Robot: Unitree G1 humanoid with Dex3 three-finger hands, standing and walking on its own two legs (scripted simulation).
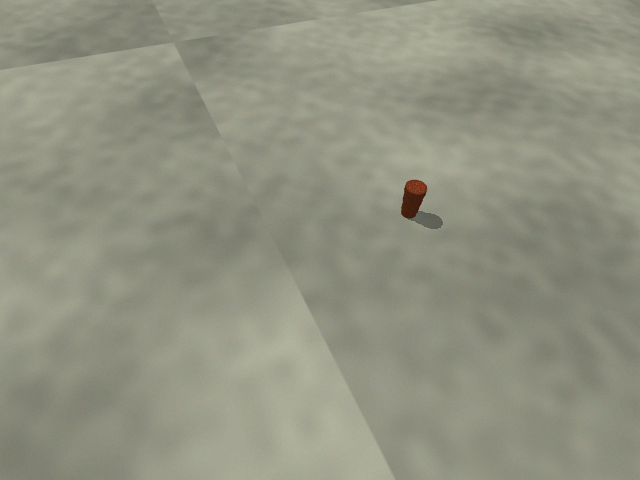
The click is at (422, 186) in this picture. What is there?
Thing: tapered cup
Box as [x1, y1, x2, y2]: [401, 180, 426, 218]
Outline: 418,180 409,180 404,188 401,213 402,215 408,218 413,217 415,215 426,191 425,184
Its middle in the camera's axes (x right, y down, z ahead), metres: +0.39 -0.19 +1.69
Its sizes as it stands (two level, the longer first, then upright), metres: 0.090 0.090 0.157
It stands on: the floor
